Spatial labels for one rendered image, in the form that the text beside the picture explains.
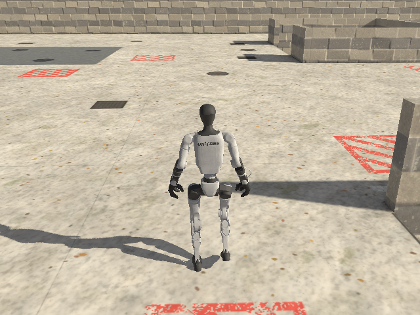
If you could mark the robot left upper arm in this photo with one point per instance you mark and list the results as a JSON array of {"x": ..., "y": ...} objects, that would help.
[{"x": 184, "y": 150}]

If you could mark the right robot hand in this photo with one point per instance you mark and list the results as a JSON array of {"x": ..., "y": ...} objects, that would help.
[{"x": 242, "y": 187}]

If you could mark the right robot forearm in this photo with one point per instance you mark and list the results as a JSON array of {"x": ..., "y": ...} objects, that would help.
[{"x": 241, "y": 173}]

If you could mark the humanoid robot head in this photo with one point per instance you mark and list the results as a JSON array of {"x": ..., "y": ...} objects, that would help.
[{"x": 207, "y": 113}]

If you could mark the left robot hand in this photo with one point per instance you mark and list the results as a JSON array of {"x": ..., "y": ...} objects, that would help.
[{"x": 175, "y": 188}]

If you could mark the robot torso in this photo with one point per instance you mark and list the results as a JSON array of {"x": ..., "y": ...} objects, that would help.
[{"x": 209, "y": 152}]

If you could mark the left robot forearm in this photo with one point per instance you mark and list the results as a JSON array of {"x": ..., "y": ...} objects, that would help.
[{"x": 176, "y": 174}]

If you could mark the robot right upper arm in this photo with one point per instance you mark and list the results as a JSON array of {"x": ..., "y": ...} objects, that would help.
[{"x": 233, "y": 149}]

